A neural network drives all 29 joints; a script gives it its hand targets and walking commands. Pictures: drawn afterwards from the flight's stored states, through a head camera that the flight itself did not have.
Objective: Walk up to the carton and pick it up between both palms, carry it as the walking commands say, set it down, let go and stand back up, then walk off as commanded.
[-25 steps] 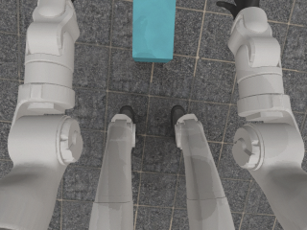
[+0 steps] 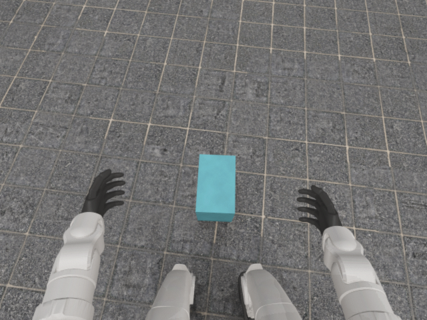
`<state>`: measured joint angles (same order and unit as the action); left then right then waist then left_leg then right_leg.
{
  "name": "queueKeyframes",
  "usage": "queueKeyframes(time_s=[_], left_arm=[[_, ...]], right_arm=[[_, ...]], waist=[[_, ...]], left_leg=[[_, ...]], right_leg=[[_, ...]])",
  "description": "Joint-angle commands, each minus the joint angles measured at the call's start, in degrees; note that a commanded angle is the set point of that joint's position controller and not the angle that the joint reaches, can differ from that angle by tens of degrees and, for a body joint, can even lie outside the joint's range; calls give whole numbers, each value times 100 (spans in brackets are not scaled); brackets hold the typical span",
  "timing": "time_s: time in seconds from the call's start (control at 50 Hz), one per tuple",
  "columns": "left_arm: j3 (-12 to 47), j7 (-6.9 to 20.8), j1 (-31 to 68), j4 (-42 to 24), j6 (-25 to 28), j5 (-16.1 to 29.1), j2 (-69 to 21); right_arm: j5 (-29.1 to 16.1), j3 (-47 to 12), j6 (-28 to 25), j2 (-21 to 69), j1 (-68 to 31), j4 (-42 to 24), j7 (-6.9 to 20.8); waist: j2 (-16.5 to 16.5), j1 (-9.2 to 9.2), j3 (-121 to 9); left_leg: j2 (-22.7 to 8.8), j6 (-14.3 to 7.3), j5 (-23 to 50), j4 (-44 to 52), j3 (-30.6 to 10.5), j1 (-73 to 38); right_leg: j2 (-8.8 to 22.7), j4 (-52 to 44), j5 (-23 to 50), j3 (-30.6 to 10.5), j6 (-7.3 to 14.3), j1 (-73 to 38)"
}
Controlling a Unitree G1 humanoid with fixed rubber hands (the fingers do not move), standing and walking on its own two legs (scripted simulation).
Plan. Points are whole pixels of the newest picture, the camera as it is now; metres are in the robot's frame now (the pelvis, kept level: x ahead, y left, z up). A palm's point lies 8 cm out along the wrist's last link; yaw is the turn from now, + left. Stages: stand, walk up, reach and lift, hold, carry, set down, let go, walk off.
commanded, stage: let go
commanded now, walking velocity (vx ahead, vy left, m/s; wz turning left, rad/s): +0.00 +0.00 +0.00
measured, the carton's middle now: (216, 189) +0.52 -0.01 -0.63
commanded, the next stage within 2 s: stand in 0.76 s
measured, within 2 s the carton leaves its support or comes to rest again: neither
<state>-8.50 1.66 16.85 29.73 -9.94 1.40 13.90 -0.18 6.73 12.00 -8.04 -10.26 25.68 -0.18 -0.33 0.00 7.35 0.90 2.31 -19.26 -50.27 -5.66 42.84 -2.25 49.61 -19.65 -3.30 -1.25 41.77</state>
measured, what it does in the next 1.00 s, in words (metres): stands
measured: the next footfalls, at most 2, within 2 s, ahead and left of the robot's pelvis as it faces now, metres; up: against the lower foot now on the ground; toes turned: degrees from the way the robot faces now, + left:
none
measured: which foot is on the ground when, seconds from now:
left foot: down 0.00-1.00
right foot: down 0.00-1.00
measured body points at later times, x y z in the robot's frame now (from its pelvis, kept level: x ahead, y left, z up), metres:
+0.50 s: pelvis +0.03 -0.01 +0.04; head +0.06 -0.01 +0.48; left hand +0.21 +0.25 -0.04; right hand +0.21 -0.24 -0.04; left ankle +0.06 +0.14 -0.69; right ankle +0.05 -0.13 -0.69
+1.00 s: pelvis +0.05 +0.00 +0.04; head +0.01 +0.01 +0.48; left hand +0.22 +0.26 -0.04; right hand +0.19 -0.27 -0.04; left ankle +0.06 +0.14 -0.69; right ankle +0.05 -0.13 -0.69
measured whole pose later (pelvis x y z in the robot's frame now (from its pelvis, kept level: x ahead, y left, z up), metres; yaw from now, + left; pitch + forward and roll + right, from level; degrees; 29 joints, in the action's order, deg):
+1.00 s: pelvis +0.05 +0.00 +0.04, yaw +0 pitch -5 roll +0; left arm -5.7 1.3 -11.4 34.5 -2.7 1.4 13.6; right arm -0.1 3.1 3.9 -15.1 13.1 37.6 1.5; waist 1.4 0.0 -1.0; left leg 0.3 2.1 -18.8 -35.1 -5.0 11.7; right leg -1.6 35.3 -19.5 -3.9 -0.1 11.1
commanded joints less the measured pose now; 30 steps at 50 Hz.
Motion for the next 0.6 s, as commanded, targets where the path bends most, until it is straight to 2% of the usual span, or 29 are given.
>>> queueKeyframes(time_s=[0.0,0.02,0.04,0.06,0.1,0.12,0.14,0.16,0.18,0.24,0.26,0.3,0.32,0.34,0.38,0.4,0.42,0.44,0.48,0.5,0.52,0.54,0.56,0.58], left_arm=[[341,122,-840,-761,457,-81,65],[342,140,-1098,-824,500,-94,56],[321,131,-1190,-1065,551,-100,119],[381,139,-1283,-1125,595,-73,140],[441,160,-1824,-1351,679,-48,169],[458,172,-1728,-1560,752,-39,192],[552,179,-1791,-1537,791,15,177],[624,168,-2247,-1580,816,20,136],[592,174,-2414,-1598,828,-39,198],[627,188,-2726,-1705,826,-25,259],[648,193,-2714,-1675,820,-28,200],[620,222,-2870,-1661,780,-63,283],[695,243,-2795,-1577,755,4,271],[675,249,-2747,-1575,723,-8,301],[662,273,-3014,-1454,640,-30,283],[623,307,-2808,-1536,593,-6,348],[625,299,-2890,-1461,538,-11,320],[590,323,-2838,-1465,493,-67,320],[587,332,-2743,-1377,446,-47,408],[582,350,-2658,-1548,396,-117,416],[602,348,-2510,-1594,385,-123,378],[536,342,-2500,-1555,364,-141,389],[536,347,-2578,-1478,313,-148,410],[505,320,-2542,-1557,306,-215,363]], right_arm=[[164,-232,-598,-653,446,-908,134],[201,-249,-632,-651,683,-1027,149],[195,-220,-689,-721,952,-1085,122],[175,-268,-721,-698,992,-1077,118],[83,-357,-808,-653,1503,-1221,132],[93,-265,-862,-785,1531,-1205,143],[46,-366,-890,-737,1468,-1274,150],[4,-414,-910,-716,1938,-1304,164],[38,-370,-921,-779,2077,-1160,164],[22,-356,-944,-854,2464,-1236,208],[47,-355,-937,-947,2351,-1266,223],[21,-329,-894,-958,2475,-1151,270],[39,-336,-866,-999,2388,-1175,279],[-7,-377,-836,-982,2280,-1198,317],[-36,-401,-772,-1074,2417,-1198,347],[-44,-421,-724,-1026,2304,-1154,360],[0,-401,-685,-1059,2329,-1120,386],[-40,-416,-655,-1054,2335,-1130,406],[-29,-420,-597,-1073,2277,-1078,403],[-18,-373,-565,-1019,2190,-1156,421],[1,-345,-546,-1002,2144,-1194,414],[29,-329,-523,-1007,2108,-1131,415],[9,-332,-505,-1016,2134,-1109,410],[15,-361,-455,-994,2024,-1162,440]], waist=[[-45,-60,-2843],[92,-67,-2878],[22,-141,-2863],[-59,-121,-2629],[60,-122,-2835],[-124,-177,-2699],[16,-132,-2525],[-19,-160,-2613],[-137,-112,-2448],[-41,-154,-2092],[34,-135,-1933],[-84,-142,-1665],[111,-128,-1305],[66,-79,-1177],[89,-88,-1041],[12,-24,-882],[38,-92,-900],[13,-82,-803],[307,-147,-591],[164,-130,-553],[203,-230,-589],[185,-201,-587],[299,-210,-461],[194,-208,-279]], left_leg=[[233,-73,649,1585,695,-2176],[254,-119,876,1678,685,-2443],[266,-82,1189,1680,692,-2593],[249,-125,1317,1785,630,-2750],[279,-128,1780,1843,638,-3112],[285,-93,1818,1886,665,-3116],[294,-123,1861,1960,664,-3125],[335,-112,2112,2006,677,-3288],[301,-94,2161,2086,651,-3474],[353,-97,2202,2269,678,-3552],[368,-96,2133,2314,672,-3572],[381,-69,1995,2417,695,-3629],[382,-94,1800,2494,727,-3542],[379,-133,1474,2536,760,-3519],[400,-138,1399,2564,778,-3642],[414,-146,1297,2564,822,-3549],[405,-124,1230,2573,817,-3601],[404,-136,1127,2574,847,-3651],[414,-174,910,2538,869,-3684],[409,-156,877,2507,874,-3760],[406,-152,900,2497,842,-3812],[403,-149,849,2500,867,-3808],[404,-147,759,2466,899,-3898],[400,-152,758,2530,881,-3824]], right_leg=[[-28,-1651,712,446,-76,-2322],[-38,-1726,906,458,-110,-2440],[-28,-1781,1226,415,-88,-2698],[-39,-1844,1371,461,-109,-2653],[-85,-1901,1879,481,-109,-3041],[-56,-1940,2024,384,-55,-3104],[-98,-1983,2043,448,-57,-3107],[-108,-2043,2449,411,-62,-3340],[-85,-2108,2429,465,-56,-3353],[-59,-2298,2682,408,-47,-3580],[-49,-2330,2590,426,-83,-3593],[-48,-2478,2357,495,-91,-3597],[-73,-2540,2117,509,-91,-3436],[-78,-2582,1711,535,-108,-3375],[-57,-2690,1504,533,-109,-3425],[-29,-2754,1349,502,-98,-3390],[-42,-2688,1252,527,-91,-3365],[-48,-2742,1044,533,-92,-3331],[-37,-2785,750,538,-123,-3167],[-22,-2843,585,534,-111,-3173],[-27,-2808,695,489,-104,-3118],[-46,-2769,657,498,-90,-3148],[-29,-2874,486,506,-101,-3103],[-55,-2843,404,505,-109,-3041]])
